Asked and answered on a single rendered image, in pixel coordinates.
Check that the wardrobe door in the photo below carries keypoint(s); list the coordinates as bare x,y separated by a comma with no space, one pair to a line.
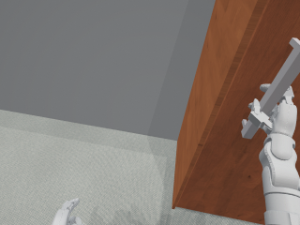
227,177

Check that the right robot forearm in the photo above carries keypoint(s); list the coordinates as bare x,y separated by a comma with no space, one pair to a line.
280,180

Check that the handle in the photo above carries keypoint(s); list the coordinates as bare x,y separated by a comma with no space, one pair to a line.
278,87

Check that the robot left hand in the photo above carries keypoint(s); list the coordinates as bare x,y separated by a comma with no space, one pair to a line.
62,216

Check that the robot right hand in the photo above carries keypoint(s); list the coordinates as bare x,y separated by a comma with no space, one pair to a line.
283,116

